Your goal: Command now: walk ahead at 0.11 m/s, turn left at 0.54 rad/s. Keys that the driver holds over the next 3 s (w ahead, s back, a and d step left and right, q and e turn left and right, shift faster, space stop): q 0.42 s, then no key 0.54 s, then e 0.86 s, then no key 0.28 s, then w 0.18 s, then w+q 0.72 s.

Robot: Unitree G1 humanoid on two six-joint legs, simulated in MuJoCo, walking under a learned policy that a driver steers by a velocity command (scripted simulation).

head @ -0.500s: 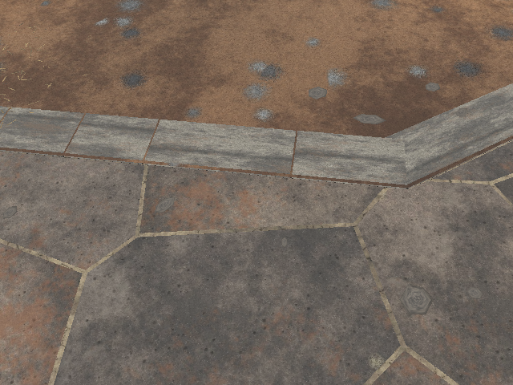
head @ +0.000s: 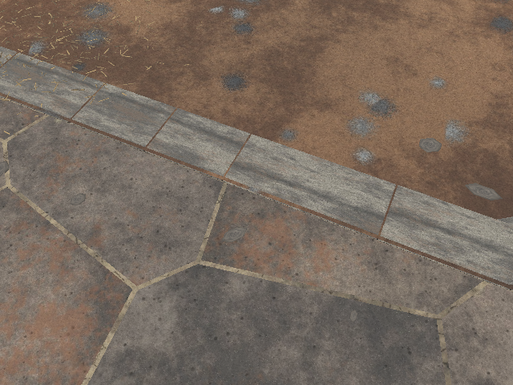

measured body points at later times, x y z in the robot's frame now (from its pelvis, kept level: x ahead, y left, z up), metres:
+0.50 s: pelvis +0.08 -0.05 +0.02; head +0.12 -0.06 +0.47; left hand +0.11 +0.26 -0.08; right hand +0.32 -0.28 -0.08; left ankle +0.07 +0.07 -0.67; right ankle +0.13 -0.17 -0.72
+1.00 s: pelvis +0.08 -0.02 +0.02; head +0.08 -0.01 +0.47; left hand +0.07 +0.26 -0.11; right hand +0.31 -0.19 -0.08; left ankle +0.03 +0.08 -0.72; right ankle +0.14 -0.17 -0.72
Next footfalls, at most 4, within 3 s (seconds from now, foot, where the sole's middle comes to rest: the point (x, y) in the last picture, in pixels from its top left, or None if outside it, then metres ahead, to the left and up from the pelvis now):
0.42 right None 0.17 -0.15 -0.76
0.76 left None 0.07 0.09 -0.76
1.94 left None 0.18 0.07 -0.76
2.28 right None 0.11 -0.17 -0.76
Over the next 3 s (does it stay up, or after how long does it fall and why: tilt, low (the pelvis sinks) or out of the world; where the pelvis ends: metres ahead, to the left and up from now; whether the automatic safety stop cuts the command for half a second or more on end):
stays up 0.46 -0.01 0.02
